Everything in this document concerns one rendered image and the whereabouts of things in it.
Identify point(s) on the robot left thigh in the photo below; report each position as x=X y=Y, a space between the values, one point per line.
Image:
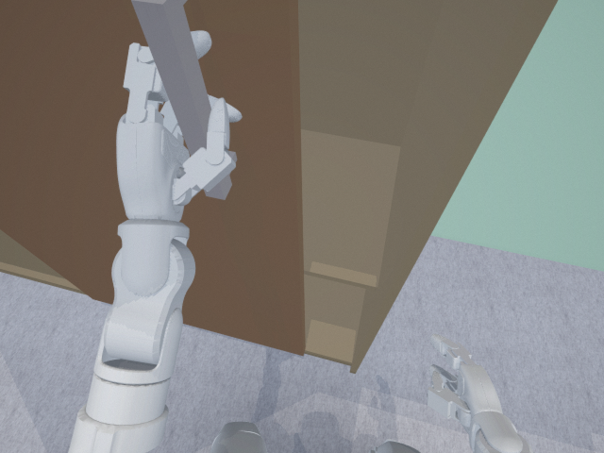
x=239 y=437

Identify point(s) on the left robot forearm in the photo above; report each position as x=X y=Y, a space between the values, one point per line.
x=151 y=273

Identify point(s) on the robot left hand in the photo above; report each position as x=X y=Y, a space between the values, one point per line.
x=149 y=148

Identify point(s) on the handle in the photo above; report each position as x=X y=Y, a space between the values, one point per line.
x=166 y=29

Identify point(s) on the right robot forearm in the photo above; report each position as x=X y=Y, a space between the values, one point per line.
x=494 y=432

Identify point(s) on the wardrobe door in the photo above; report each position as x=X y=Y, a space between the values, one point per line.
x=62 y=95
x=13 y=253

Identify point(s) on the robot right hand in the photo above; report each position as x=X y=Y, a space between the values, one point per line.
x=464 y=395

